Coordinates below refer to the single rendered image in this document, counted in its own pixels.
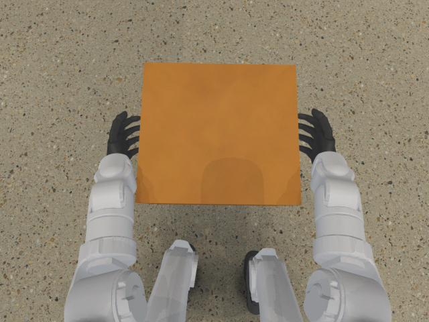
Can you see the right robot foot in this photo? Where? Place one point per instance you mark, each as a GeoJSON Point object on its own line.
{"type": "Point", "coordinates": [253, 306]}

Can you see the robot right forearm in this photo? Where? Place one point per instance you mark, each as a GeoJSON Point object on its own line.
{"type": "Point", "coordinates": [340, 236]}

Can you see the robot left forearm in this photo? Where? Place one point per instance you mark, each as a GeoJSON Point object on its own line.
{"type": "Point", "coordinates": [109, 241]}

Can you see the right robot upper arm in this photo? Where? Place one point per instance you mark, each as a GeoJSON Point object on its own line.
{"type": "Point", "coordinates": [334, 295]}

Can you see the carton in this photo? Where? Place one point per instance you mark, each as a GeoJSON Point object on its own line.
{"type": "Point", "coordinates": [219, 134]}

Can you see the left robot upper arm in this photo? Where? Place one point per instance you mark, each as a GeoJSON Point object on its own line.
{"type": "Point", "coordinates": [116, 296]}

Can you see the robot left hand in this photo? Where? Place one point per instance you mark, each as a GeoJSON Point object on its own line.
{"type": "Point", "coordinates": [118, 142]}

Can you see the right robot thigh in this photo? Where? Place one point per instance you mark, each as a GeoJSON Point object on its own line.
{"type": "Point", "coordinates": [269, 281]}

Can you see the robot right hand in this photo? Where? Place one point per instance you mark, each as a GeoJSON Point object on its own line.
{"type": "Point", "coordinates": [322, 139]}

